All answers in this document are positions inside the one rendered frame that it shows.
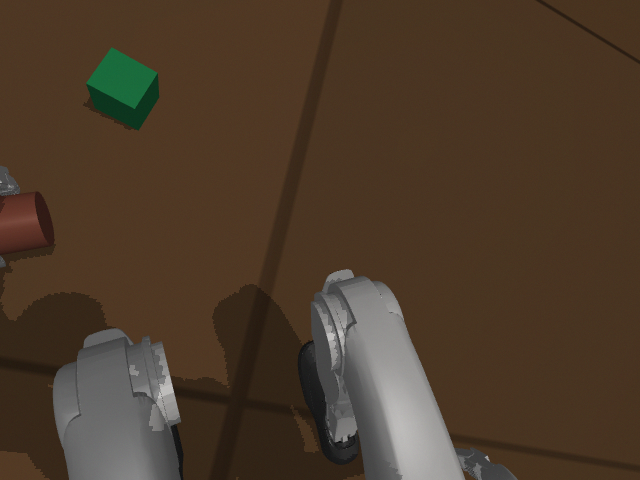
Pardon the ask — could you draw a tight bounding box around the left robot hand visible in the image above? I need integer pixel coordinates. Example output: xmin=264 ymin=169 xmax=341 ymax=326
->
xmin=0 ymin=166 xmax=20 ymax=268

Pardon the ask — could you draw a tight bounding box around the right robot hand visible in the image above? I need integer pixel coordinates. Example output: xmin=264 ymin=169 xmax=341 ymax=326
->
xmin=454 ymin=447 xmax=518 ymax=480

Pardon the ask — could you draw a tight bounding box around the right robot foot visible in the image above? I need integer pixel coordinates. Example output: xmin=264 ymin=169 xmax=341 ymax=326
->
xmin=298 ymin=341 xmax=359 ymax=465

